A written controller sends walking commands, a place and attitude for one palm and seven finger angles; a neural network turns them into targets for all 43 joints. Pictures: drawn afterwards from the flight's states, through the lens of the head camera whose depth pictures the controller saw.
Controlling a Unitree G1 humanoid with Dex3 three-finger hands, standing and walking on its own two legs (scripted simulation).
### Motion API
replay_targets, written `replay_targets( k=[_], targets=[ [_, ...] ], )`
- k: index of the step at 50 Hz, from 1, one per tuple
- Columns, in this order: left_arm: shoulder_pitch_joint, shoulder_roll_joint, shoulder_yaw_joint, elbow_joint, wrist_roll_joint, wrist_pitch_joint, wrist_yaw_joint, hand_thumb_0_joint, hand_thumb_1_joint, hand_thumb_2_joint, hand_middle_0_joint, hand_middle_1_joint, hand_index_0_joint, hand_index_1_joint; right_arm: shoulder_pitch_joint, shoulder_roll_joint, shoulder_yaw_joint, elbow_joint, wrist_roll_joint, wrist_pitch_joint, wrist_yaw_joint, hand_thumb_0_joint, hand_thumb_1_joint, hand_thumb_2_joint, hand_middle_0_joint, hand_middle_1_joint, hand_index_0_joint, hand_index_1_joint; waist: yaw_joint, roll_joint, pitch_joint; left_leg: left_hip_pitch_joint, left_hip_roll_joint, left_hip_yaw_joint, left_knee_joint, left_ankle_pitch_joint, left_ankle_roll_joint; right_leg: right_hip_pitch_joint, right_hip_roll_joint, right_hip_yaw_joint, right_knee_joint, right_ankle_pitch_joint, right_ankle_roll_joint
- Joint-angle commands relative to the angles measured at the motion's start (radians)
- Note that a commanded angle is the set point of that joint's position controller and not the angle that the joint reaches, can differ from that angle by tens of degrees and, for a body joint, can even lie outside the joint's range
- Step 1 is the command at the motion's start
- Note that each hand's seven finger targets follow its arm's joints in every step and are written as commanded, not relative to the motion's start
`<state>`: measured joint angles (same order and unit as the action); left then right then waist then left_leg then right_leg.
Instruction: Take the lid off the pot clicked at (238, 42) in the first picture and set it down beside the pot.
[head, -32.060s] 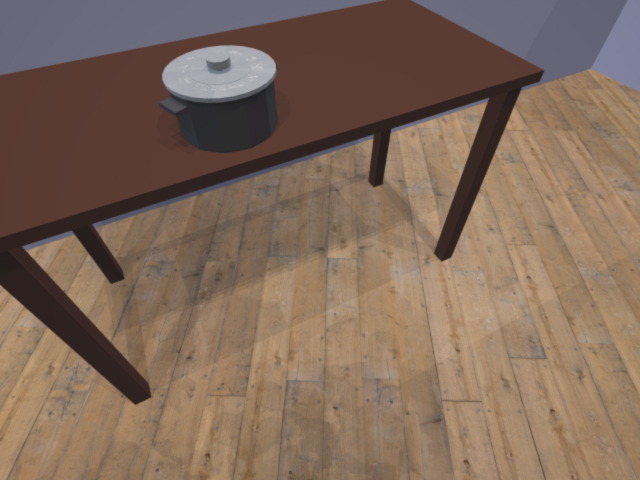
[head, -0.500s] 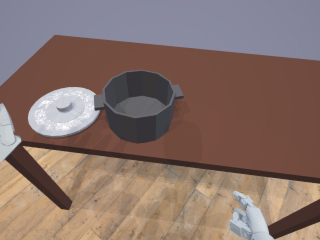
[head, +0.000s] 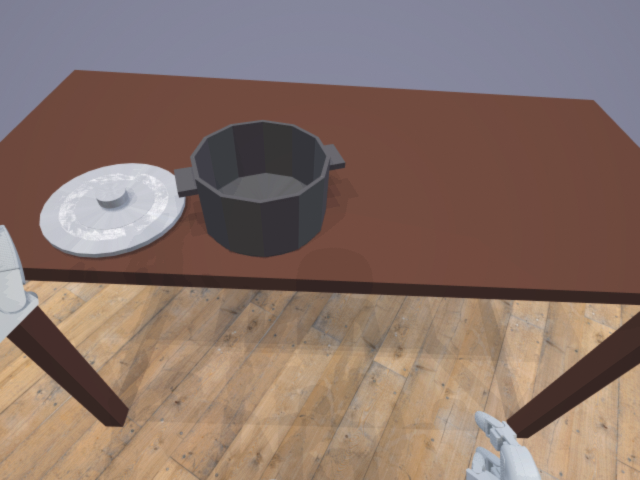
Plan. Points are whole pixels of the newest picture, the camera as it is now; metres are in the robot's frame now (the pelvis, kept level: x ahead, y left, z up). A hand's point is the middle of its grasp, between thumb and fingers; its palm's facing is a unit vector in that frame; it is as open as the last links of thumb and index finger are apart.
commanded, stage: step back with the hand held close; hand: left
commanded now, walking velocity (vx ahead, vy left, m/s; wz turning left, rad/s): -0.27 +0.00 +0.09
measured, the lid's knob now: (111, 195) +0.50 +0.34 +0.06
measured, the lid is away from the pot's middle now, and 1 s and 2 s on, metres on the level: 0.24 0.24 0.24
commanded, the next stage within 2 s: stop stepping back and stand still in 0.56 s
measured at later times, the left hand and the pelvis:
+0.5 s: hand out of the picture +0.12 +0.26 +0.24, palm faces +0.34 -0.89 -0.31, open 7.4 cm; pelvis -0.08 +0.05 -0.01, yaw -3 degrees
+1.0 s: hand out of the picture -0.08 +0.39 +0.26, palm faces +0.48 -0.79 -0.38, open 7.4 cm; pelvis -0.25 +0.15 -0.02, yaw -3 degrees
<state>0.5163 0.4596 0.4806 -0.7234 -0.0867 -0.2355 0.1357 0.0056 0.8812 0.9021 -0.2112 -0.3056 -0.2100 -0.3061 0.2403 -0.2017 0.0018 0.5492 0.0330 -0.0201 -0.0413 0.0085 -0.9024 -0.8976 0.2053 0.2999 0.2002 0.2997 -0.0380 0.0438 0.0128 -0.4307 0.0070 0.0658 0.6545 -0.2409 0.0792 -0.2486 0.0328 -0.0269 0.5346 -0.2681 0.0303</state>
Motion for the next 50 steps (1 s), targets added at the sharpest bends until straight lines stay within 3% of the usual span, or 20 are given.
replay_targets(
  k=[1,6,13,17,20,23,25,32,33,34,35,36,37,40,42,43,45,47,48,50],
  targets=[
    [-0.029,0.156,0.1,-0.179,0.007,-0.051,0.03,0.0,0.9,0.9,-0.2,-0.3,-0.2,-0.3,-0.125,-0.137,-0.048,-0.194,-0.004,-0.061,-0.018,0.0,-0.9,-0.9,0.2,0.3,0.2,0.3,0.009,0.015,0.018,0.056,0.132,-0.256,-0.223,-0.305,-0.021,-0.206,-0.101,0.092,-0.137,-0.196,-0.075],
    [-0.034,0.195,0.158,-0.287,0.025,-0.072,0.034,0.0,0.9,0.9,-0.2,-0.3,-0.2,-0.3,-0.094,-0.13,-0.053,-0.19,-0.024,-0.11,-0.021,0.0,-0.9,-0.9,0.2,0.3,0.2,0.3,0.039,0.218,-0.102,-0.184,0.266,-0.36,-0.545,-0.463,0.025,0.109,0.03,0.018,0.349,-0.206,-0.035],
    [0.012,0.157,0.115,-0.236,-0.004,-0.057,0.036,0.0,0.9,0.9,-0.2,-0.3,-0.2,-0.3,-0.065,-0.119,-0.069,-0.121,-0.041,-0.12,-0.007,0.0,-0.9,-0.9,0.2,0.3,0.2,0.3,0.032,0.132,-0.209,0.133,0.215,-0.264,-0.433,-0.209,-0.061,0.065,0.009,0.006,-0.075,-0.192,-0.071],
    [-0.092,0.209,0.104,-0.187,-0.006,-0.093,0.034,0.0,0.9,0.9,-0.2,-0.3,-0.2,-0.3,-0.046,-0.085,-0.062,-0.066,-0.026,-0.086,-0.011,0.0,-0.9,-0.9,0.2,0.3,0.2,0.3,-0.004,-0.203,-0.209,0.361,0.032,-0.095,0.194,-0.068,-0.098,-0.244,-0.325,0.232,-0.349,0.131,-0.176],
    [-0.164,0.176,0.059,-0.152,0.01,-0.076,0.006,0.0,0.9,0.9,-0.2,-0.3,-0.2,-0.3,-0.118,-0.109,-0.066,-0.108,-0.005,-0.086,-0.019,0.0,-0.9,-0.9,0.2,0.3,0.2,0.3,-0.017,-0.292,-0.072,0.208,0.013,-0.121,0.277,-0.093,-0.082,-0.222,-0.285,0.088,-0.21,0.346,-0.15],
    [-0.18,0.152,0.052,-0.148,0.005,-0.073,-0.007,0.0,0.9,0.9,-0.2,-0.3,-0.2,-0.3,-0.156,-0.135,-0.038,-0.13,-0.005,-0.082,-0.029,0.0,-0.9,-0.9,0.2,0.3,0.2,0.3,-0.012,0.074,0.03,0.106,0.088,-0.213,-0.194,0.357,-0.029,-0.118,-0.08,-0.016,0.095,0.403,-0.041],
    [-0.19,0.198,0.111,-0.188,0.002,-0.086,-0.001,0.0,0.9,0.9,-0.2,-0.3,-0.2,-0.3,-0.108,-0.122,-0.049,-0.108,-0.035,-0.11,-0.004,0.0,-0.9,-0.9,0.2,0.3,0.2,0.3,0.013,0.238,-0.063,0.22,0.281,-0.419,-0.311,0.868,0.054,-0.211,0.045,0.109,0.386,-0.307,-0.048],
    [0.086,0.217,0.16,-0.45,-0.023,-0.065,0.015,0.0,0.9,0.9,-0.2,-0.3,-0.2,-0.3,-0.103,-0.129,-0.076,-0.178,-0.017,-0.12,0.034,0.0,-0.9,-0.9,0.2,0.3,0.2,0.3,0.034,0.154,-0.314,0.195,0.224,-0.301,-0.479,-0.004,-0.063,-0.155,0.045,0.074,0.509,-0.188,-0.019],
    [-0.091,-0.168,-0.345,0.723,0.108,0.134,-0.113,0.0,0.9,0.9,-0.2,-0.3,-0.2,-0.3,-0.036,-0.257,-0.118,0.13,-0.051,-0.142,0.026,0.0,-0.9,-0.9,0.2,0.3,0.2,0.3,-0.1,0.175,-0.127,0.099,0.173,-0.384,-0.17,0.552,-0.023,-0.289,-0.024,0.147,0.637,-0.16,0.002],
    [-0.205,0.311,0.175,-0.711,-0.006,0.005,-0.016,0.0,0.9,0.9,-0.2,-0.3,-0.2,-0.3,-0.15,-0.095,-0.101,-0.205,0.017,-0.13,0.065,0.0,-0.9,-0.9,0.2,0.3,0.2,0.3,0.053,-0.01,-0.373,0.315,0.195,-0.175,-0.476,-0.119,-0.12,-0.183,0.081,0.062,0.541,-0.163,0.007],
    [0.054,0.343,0.288,-0.51,-0.022,-0.027,0.028,0.0,0.9,0.9,-0.2,-0.3,-0.2,-0.3,-0.092,-0.125,-0.08,-0.181,-0.017,-0.132,0.03,0.0,-0.9,-0.9,0.2,0.3,0.2,0.3,0.039,0.222,-0.274,0.14,0.2,-0.3,-0.604,-0.411,-0.125,-0.152,0.082,-0.012,0.507,-0.206,-0.021],
    [0.078,0.302,0.214,-0.54,0.004,-0.041,0.019,0.0,0.9,0.9,-0.2,-0.3,-0.2,-0.3,-0.071,-0.109,-0.083,-0.178,-0.021,-0.136,0.023,0.0,-0.9,-0.9,0.2,0.3,0.2,0.3,0.058,0.08,-0.268,0.132,0.153,-0.305,-0.628,-0.515,-0.204,-0.117,0.134,-0.073,0.502,-0.213,-0.038],
    [0.156,0.315,0.247,-0.513,-0.021,0.002,0.029,0.0,0.9,0.9,-0.2,-0.3,-0.2,-0.3,-0.089,-0.09,-0.064,-0.189,-0.02,-0.13,0.03,0.0,-0.9,-0.9,0.2,0.3,0.2,0.3,0.053,0.254,-0.242,0.139,0.147,-0.327,-0.71,-0.536,-0.267,-0.12,0.132,-0.068,0.46,-0.21,-0.037],
    [0.101,0.252,0.184,-0.496,-0.007,0.024,0.032,0.0,0.9,0.9,-0.2,-0.3,-0.2,-0.3,-0.105,-0.067,-0.068,-0.113,-0.04,-0.142,0.022,0.0,-0.9,-0.9,0.2,0.3,0.2,0.3,0.082,0.448,-0.214,0.104,0.04,-0.095,-0.7,-0.368,-0.395,0.126,0.164,-0.158,0.126,-0.283,-0.07],
    [0.11,0.274,0.189,-0.357,0.011,0.006,0.046,0.0,0.9,0.9,-0.2,-0.3,-0.2,-0.3,-0.019,-0.077,-0.068,-0.067,-0.018,-0.145,0.013,0.0,-0.9,-0.9,0.2,0.3,0.2,0.3,0.076,0.154,-0.255,0.262,-0.07,0.027,-0.084,-0.19,-0.317,0.086,0.009,-0.103,-0.243,-0.219,-0.171],
    [0.087,0.247,0.144,-0.287,0.018,-0.001,0.019,0.0,0.9,0.9,-0.2,-0.3,-0.2,-0.3,0.018,-0.091,-0.084,-0.053,0.001,-0.117,0.018,0.0,-0.9,-0.9,0.2,0.3,0.2,0.3,0.047,-0.326,-0.242,0.334,-0.067,-0.117,0.582,-0.283,-0.223,-0.16,-0.23,0.027,-0.271,0.055,-0.237],
    [-0.149,0.28,0.226,-0.214,0.013,0.045,-0.03,0.0,0.9,0.9,-0.2,-0.3,-0.2,-0.3,-0.067,-0.112,-0.1,-0.064,0.041,-0.055,0.036,0.0,-0.9,-0.9,0.2,0.3,0.2,0.3,-0.004,-0.361,-0.148,-0.02,-0.026,-0.376,1.339,-0.366,0.003,-0.404,-0.399,0.06,-0.122,0.187,-0.294],
    [-0.451,0.298,0.197,0.014,-0.025,0.039,-0.063,0.0,0.9,0.9,-0.2,-0.3,-0.2,-0.3,-0.091,-0.071,-0.019,-0.13,-0.033,-0.054,0.056,0.0,-0.9,-0.9,0.2,0.3,0.2,0.3,-0.065,-0.176,-0.012,-0.108,0.077,-0.239,0.943,-0.23,-0.06,-0.306,-0.371,0.104,-0.239,0.009,-0.132],
    [-0.591,0.281,0.132,0.101,0.024,0.026,-0.062,0.0,0.9,0.9,-0.2,-0.3,-0.2,-0.3,-0.115,-0.113,-0.052,-0.149,-0.018,-0.027,0.046,0.0,-0.9,-0.9,0.2,0.3,0.2,0.3,-0.044,-0.311,0.056,-0.052,0.125,-0.19,0.64,-0.2,-0.07,-0.345,-0.344,0.118,-0.222,-0.234,-0.193],
    [-0.619,0.216,0.065,0.061,0.036,0.031,-0.037,0.0,0.9,0.9,-0.2,-0.3,-0.2,-0.3,-0.228,-0.131,-0.059,-0.108,0.013,-0.046,0.0,0.0,-0.9,-0.9,0.2,0.3,0.2,0.3,-0.01,-0.071,0.208,0.115,0.114,-0.162,0.102,-0.26,-0.039,-0.417,-0.274,0.119,-0.003,-0.318,-0.198]
  ],
)
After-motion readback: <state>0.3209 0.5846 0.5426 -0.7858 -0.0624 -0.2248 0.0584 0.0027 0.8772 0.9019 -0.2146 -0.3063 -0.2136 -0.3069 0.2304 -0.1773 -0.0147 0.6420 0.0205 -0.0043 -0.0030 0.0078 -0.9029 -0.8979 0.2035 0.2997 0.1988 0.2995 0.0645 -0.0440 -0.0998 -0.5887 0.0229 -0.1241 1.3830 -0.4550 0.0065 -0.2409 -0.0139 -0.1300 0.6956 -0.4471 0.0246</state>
